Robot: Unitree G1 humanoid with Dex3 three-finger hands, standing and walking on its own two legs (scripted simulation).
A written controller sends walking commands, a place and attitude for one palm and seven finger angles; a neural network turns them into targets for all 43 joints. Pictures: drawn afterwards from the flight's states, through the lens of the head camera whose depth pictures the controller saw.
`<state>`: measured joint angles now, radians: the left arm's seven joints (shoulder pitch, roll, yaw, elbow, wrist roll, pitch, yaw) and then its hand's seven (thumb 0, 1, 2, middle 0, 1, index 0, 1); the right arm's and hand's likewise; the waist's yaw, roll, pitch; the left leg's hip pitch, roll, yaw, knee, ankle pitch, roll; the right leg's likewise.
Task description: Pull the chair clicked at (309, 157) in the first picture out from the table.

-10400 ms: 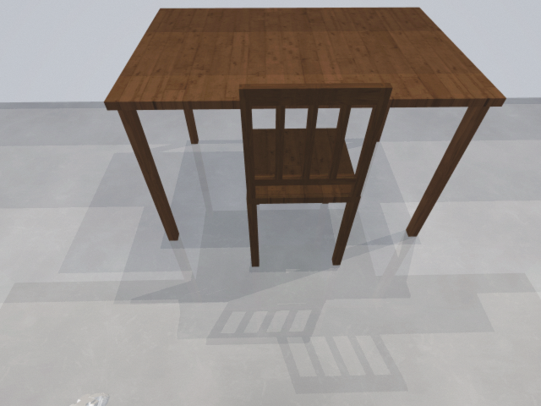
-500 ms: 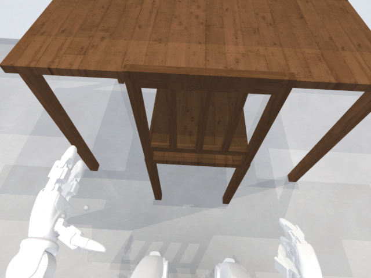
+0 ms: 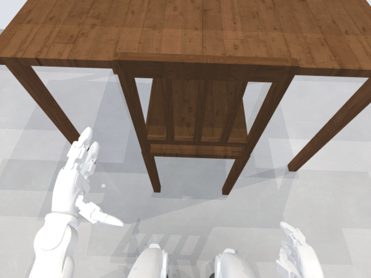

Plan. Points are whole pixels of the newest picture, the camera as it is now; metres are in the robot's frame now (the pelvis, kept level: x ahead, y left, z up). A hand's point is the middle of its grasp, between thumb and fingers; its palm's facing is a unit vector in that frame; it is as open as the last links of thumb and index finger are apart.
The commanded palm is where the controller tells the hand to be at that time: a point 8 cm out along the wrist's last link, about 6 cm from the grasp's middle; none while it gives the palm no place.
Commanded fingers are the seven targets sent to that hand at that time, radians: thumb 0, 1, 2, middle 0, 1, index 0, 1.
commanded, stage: aim the fingers beside a spindle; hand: left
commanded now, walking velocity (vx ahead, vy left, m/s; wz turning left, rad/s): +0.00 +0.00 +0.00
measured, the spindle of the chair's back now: (200, 113) +0.53 -0.01 -0.02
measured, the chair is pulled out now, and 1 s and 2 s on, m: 0.00 0.00 0.00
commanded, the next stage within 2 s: push the fingers through the gap in 1.42 s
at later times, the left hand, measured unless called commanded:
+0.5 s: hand (123, 170) +0.33 +0.15 +0.01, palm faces -0.02 -1.00 -0.04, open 16.9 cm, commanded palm +0.32 +0.21 +0.01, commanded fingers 0.00 -0.50 0.30 -0.06 -0.08 -0.06 -0.08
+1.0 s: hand (133, 155) +0.38 +0.14 +0.00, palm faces +0.00 -1.00 -0.04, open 16.9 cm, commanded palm +0.34 +0.20 +0.00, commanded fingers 0.00 -0.50 0.30 -0.06 -0.08 -0.06 -0.08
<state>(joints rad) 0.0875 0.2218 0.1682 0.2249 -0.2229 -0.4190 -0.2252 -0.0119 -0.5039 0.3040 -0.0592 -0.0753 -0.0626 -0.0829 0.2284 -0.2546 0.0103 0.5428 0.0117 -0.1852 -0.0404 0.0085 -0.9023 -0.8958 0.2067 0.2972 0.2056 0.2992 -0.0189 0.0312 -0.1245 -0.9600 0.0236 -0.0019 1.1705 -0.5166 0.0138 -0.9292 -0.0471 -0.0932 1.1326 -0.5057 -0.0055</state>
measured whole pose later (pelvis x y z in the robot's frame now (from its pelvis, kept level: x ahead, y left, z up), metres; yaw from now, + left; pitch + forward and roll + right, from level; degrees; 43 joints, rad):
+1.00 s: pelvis -0.01 +0.00 -0.02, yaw -1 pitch +23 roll -1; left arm -0.29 0.20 0.17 0.53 -0.14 -0.47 -0.08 -0.01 -0.50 0.30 -0.06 -0.08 -0.06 -0.08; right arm 0.23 -0.24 0.00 0.57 0.00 -0.04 0.00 0.01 -0.90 -0.90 0.21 0.30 0.20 0.30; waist -0.06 0.03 -0.14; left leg -1.12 0.03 0.03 1.27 -0.54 0.02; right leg -1.11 -0.04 -0.06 1.25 -0.53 0.00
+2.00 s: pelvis -0.01 +0.00 -0.03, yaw -1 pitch +23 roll -2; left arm -0.44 0.23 0.20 0.70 -0.12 -0.49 -0.07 -0.01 -0.50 0.30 -0.06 -0.08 -0.06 -0.08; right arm 0.24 -0.25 0.00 0.60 -0.01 -0.02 0.00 0.00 -0.90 -0.90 0.21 0.30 0.20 0.30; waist -0.08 0.03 -0.14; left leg -1.15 0.03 0.02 1.28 -0.54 0.02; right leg -1.13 -0.04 -0.07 1.24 -0.52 0.00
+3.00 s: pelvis -0.01 +0.01 -0.03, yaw -3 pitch +28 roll -3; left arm -0.76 0.34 0.36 1.02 -0.06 -0.52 -0.09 -0.01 -0.50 0.30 -0.06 -0.08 -0.06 -0.08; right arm 0.31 -0.25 0.01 0.61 -0.04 0.08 0.03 0.00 -0.91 -0.90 0.21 0.30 0.20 0.30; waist -0.16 0.04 -0.13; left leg -1.24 0.05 0.02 1.30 -0.55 0.04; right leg -1.21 -0.02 -0.06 1.24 -0.51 0.01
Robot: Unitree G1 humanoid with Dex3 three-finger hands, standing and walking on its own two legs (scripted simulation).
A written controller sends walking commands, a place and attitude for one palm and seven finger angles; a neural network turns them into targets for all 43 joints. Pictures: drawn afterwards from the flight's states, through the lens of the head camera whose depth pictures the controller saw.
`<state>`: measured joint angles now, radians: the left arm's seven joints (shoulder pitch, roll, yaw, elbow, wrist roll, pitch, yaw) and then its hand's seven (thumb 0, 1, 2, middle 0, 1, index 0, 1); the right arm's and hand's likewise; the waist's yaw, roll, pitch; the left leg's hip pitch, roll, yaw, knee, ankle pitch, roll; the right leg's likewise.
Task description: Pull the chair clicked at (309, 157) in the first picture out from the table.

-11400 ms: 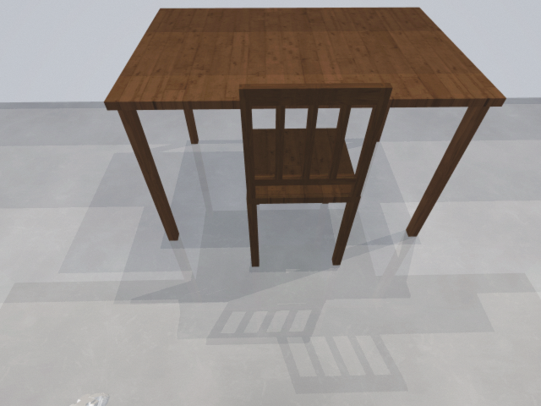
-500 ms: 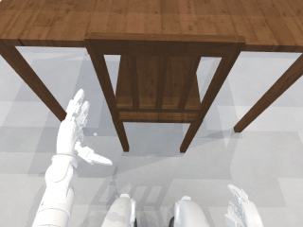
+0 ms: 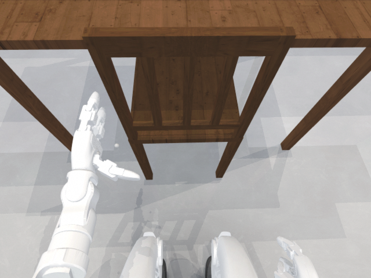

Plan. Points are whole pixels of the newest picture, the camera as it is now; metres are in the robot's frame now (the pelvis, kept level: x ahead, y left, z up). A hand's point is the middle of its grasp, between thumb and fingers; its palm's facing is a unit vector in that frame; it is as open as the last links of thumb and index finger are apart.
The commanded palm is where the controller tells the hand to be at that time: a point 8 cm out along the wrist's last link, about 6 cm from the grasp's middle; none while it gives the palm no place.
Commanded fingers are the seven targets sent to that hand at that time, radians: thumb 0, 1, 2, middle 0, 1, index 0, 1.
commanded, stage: aim the fingers beside a spindle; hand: left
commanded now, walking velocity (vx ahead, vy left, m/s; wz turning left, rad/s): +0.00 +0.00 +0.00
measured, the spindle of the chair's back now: (187, 94) +0.53 +0.00 +0.00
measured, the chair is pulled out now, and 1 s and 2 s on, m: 0.00 0.00 0.00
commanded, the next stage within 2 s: push the fingers through the gap in 0.42 s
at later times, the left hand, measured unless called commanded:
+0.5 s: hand (113, 154) +0.36 +0.15 +0.02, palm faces +0.03 -1.00 -0.04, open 16.9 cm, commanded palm +0.34 +0.20 +0.02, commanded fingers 0.00 -0.50 0.30 -0.06 -0.08 -0.06 -0.08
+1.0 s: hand (116, 133) +0.41 +0.15 +0.02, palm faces +0.03 -1.00 -0.05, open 16.9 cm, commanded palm +0.39 +0.20 +0.02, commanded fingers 0.00 -0.50 0.30 -0.06 -0.08 -0.06 -0.08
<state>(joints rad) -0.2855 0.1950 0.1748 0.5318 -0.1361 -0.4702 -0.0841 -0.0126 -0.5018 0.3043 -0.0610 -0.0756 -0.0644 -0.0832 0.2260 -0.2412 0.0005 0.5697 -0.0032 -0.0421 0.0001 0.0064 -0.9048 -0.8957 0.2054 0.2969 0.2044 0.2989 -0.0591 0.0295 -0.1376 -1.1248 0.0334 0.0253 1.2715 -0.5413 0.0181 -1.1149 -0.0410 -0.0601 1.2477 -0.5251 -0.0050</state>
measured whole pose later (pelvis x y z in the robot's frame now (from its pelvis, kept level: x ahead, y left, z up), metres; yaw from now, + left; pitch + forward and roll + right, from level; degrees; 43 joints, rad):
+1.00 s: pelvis +0.00 +0.00 +0.00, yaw +0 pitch +23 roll -2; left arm -0.44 0.23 0.20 0.70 -0.12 -0.49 -0.07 -0.01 -0.50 0.30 -0.06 -0.08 -0.06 -0.08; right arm 0.24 -0.25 0.00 0.60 -0.01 -0.02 0.00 0.00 -0.90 -0.90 0.21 0.30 0.20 0.30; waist -0.08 0.03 -0.14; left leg -1.15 0.03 0.02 1.28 -0.54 0.02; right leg -1.13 -0.04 -0.07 1.24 -0.52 0.00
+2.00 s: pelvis +0.00 +0.01 -0.01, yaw -2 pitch +28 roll -3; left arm -0.76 0.34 0.36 1.02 -0.06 -0.52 -0.09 -0.01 -0.50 0.30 -0.06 -0.08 -0.06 -0.08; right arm 0.31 -0.25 0.01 0.61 -0.04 0.08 0.03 0.00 -0.91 -0.90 0.21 0.30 0.20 0.30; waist -0.16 0.04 -0.13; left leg -1.24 0.05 0.02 1.30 -0.55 0.04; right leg -1.21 -0.02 -0.06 1.24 -0.51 0.01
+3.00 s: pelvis +0.01 +0.01 +0.00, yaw -1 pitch +27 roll -3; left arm -0.74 0.32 0.33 1.00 -0.07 -0.53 -0.05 0.00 0.36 0.68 -0.44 -1.36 -0.42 -1.39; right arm 0.29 -0.25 0.00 0.61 -0.04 0.08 0.03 0.00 -0.91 -0.90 0.21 0.30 0.20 0.30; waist -0.15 0.04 -0.14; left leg -1.21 0.04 0.01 1.29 -0.55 0.03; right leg -1.19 -0.02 -0.06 1.23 -0.51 0.01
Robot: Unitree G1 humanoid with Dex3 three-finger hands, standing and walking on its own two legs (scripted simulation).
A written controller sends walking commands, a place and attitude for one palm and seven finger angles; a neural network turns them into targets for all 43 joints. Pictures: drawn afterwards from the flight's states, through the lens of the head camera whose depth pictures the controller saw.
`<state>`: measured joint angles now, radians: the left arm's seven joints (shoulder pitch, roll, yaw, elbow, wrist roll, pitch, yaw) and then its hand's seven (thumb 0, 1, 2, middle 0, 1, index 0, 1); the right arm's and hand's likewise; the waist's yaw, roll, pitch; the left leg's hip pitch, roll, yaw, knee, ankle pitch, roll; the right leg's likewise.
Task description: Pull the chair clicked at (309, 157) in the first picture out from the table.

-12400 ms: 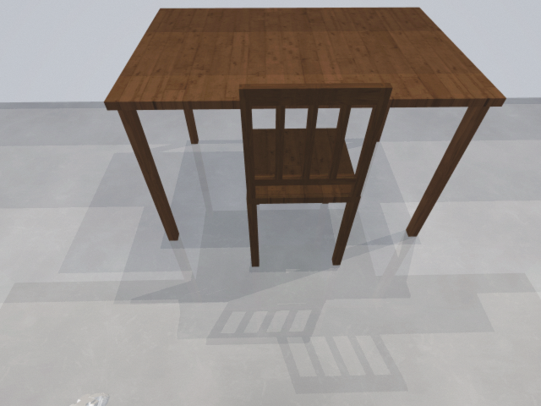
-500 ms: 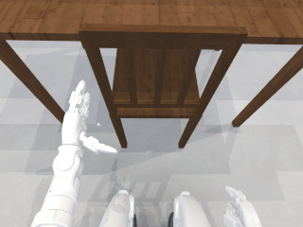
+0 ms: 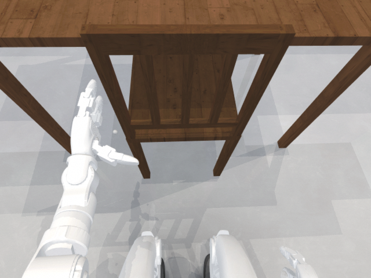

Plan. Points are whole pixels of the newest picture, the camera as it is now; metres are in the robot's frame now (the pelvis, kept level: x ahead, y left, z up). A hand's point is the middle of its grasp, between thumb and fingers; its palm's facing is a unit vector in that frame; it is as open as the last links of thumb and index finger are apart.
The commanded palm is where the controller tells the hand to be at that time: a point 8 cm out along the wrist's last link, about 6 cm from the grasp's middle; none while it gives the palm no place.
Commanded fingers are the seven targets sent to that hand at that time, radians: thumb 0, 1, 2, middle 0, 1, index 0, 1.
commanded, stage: push the fingers through the gap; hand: left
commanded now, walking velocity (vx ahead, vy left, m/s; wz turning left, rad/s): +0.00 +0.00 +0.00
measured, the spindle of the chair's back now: (186, 93) +0.54 +0.00 +0.00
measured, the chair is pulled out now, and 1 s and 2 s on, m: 0.00 0.00 0.00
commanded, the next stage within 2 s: hook a spindle and tug to test in 1.12 s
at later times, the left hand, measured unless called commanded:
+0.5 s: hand (117, 110) +0.47 +0.15 +0.02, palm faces +0.04 -1.00 -0.04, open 16.9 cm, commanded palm +0.44 +0.19 +0.02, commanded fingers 0.00 -0.50 0.30 -0.06 -0.08 -0.06 -0.08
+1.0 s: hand (118, 101) +0.50 +0.16 +0.01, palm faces +0.04 -1.00 -0.02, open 16.9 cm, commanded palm +0.47 +0.20 +0.02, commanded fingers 0.00 -0.50 0.30 -0.06 -0.08 -0.06 -0.08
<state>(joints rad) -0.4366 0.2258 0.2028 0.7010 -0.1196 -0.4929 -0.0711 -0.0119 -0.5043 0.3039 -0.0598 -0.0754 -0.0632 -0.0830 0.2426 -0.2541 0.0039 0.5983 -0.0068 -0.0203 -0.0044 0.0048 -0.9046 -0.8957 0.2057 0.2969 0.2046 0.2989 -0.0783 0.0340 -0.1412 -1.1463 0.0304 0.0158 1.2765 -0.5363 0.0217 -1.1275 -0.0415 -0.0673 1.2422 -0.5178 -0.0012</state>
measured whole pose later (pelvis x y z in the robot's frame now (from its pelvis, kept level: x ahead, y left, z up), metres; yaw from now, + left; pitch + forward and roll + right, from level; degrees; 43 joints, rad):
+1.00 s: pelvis +0.00 +0.01 -0.01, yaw -2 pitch +28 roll -3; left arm -0.76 0.34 0.36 1.02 -0.06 -0.52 -0.09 -0.01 -0.50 0.30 -0.06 -0.08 -0.06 -0.08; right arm 0.31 -0.25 0.01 0.61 -0.04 0.08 0.03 0.00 -0.91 -0.90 0.21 0.30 0.20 0.30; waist -0.16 0.04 -0.13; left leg -1.24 0.05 0.02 1.30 -0.55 0.04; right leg -1.21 -0.02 -0.06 1.24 -0.51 0.01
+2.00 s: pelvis +0.01 +0.01 +0.00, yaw -1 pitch +27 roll -3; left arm -0.74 0.32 0.33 1.00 -0.07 -0.53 -0.05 0.00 0.36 0.68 -0.44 -1.36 -0.42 -1.39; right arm 0.29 -0.25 0.00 0.61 -0.04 0.08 0.03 0.00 -0.91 -0.90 0.21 0.30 0.20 0.30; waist -0.15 0.04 -0.14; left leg -1.21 0.04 0.01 1.29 -0.55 0.03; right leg -1.19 -0.02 -0.06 1.23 -0.51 0.01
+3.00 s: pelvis +0.02 +0.01 +0.07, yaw +0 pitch +17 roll -1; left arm -0.52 0.21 0.13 0.83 -0.07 -0.20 0.11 0.08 0.62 0.74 -0.32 -1.20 -0.39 -1.44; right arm 0.25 -0.21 0.03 0.56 0.05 0.14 -0.07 0.00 -0.91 -0.90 0.20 0.30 0.20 0.30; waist -0.10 0.04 -0.02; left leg -0.78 0.02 0.04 0.91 -0.42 0.03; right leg -0.77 -0.04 -0.05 0.87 -0.39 0.02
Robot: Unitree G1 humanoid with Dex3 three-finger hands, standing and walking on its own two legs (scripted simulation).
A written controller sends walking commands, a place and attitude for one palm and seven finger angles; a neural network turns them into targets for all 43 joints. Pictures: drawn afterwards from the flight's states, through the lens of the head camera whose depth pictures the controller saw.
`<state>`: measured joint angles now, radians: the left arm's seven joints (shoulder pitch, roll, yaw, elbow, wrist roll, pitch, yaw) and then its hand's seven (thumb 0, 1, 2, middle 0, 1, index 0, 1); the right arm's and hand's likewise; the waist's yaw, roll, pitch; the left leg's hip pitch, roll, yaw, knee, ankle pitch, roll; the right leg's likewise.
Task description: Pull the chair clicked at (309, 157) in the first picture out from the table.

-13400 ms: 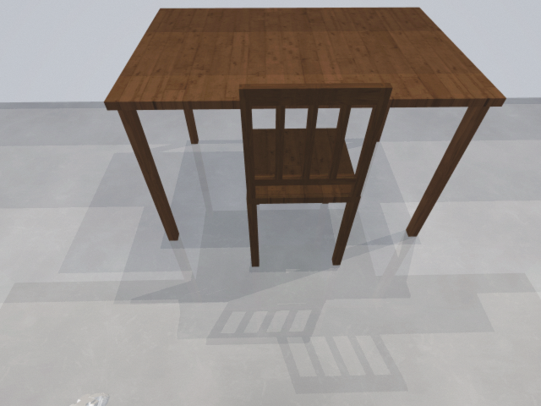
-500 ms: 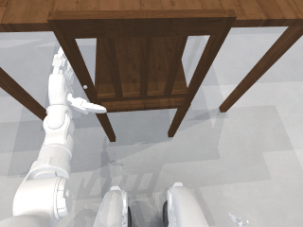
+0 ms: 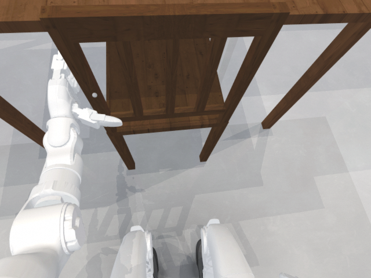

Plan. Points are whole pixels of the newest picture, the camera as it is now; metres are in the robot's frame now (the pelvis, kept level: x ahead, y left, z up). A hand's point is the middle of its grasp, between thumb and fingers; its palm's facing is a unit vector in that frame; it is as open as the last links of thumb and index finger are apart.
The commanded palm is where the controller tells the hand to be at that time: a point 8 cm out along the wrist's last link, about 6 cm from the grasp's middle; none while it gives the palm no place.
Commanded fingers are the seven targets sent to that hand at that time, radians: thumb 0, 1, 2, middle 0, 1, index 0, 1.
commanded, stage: push the fingers through the gap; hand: left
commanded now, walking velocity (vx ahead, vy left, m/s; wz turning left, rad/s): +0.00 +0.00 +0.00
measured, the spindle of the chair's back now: (170, 81) +0.53 +0.00 +0.01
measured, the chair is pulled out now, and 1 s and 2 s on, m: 0.00 0.00 0.04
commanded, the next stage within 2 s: hook a spindle and tug to test in 0.12 s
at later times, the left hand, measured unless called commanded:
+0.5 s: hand (98, 96) +0.48 +0.15 +0.03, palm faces +0.07 -1.00 -0.03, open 16.1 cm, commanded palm +0.46 +0.19 +0.03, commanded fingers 0.00 -0.50 0.30 -0.32 -0.90 -0.32 -0.90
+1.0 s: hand (96, 93) +0.49 +0.15 +0.03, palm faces +0.09 -1.00 -0.02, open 7.5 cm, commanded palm +0.45 +0.19 +0.03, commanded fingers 0.00 0.90 0.90 -0.50 -1.45 -0.50 -1.45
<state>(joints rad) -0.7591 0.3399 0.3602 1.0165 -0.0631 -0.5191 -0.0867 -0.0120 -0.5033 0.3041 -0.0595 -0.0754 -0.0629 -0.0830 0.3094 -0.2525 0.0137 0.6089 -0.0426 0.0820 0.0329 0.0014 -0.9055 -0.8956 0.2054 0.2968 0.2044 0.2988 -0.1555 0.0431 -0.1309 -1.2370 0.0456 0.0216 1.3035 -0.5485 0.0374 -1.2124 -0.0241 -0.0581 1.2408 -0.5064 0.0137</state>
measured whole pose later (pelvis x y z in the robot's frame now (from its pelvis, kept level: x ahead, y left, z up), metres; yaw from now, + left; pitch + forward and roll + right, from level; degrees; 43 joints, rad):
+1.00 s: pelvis +0.00 +0.00 +0.00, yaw +0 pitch +27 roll -3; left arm -0.74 0.32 0.33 1.00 -0.07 -0.53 -0.05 0.00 0.36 0.68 -0.44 -1.36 -0.42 -1.39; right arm 0.29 -0.25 0.00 0.61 -0.04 0.08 0.03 0.00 -0.91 -0.90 0.21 0.30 0.20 0.30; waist -0.15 0.04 -0.14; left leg -1.21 0.04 0.01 1.29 -0.55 0.03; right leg -1.19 -0.02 -0.06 1.23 -0.51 0.01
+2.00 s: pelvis +0.02 +0.00 +0.07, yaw +2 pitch +17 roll -1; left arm -0.52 0.21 0.13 0.83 -0.07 -0.20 0.11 0.08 0.62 0.74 -0.32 -1.20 -0.39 -1.44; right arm 0.25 -0.21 0.03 0.56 0.05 0.14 -0.07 0.00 -0.91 -0.90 0.20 0.30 0.20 0.30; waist -0.10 0.04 -0.02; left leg -0.78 0.02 0.04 0.91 -0.42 0.03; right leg -0.77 -0.04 -0.05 0.87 -0.39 0.02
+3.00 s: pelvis -0.06 -0.02 +0.10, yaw +1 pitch +3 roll +0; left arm -0.53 0.17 0.01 1.08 -0.06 -0.23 0.09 0.06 0.58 0.71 -0.26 -1.13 -0.50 -1.45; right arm 0.22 -0.23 0.03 0.74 0.05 -0.05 -0.13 0.00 -0.90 -0.90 0.21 0.30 0.20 0.30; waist -0.04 0.00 0.12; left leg -0.50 0.01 0.05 0.65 -0.20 0.01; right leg -0.52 -0.03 -0.04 0.67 -0.20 -0.01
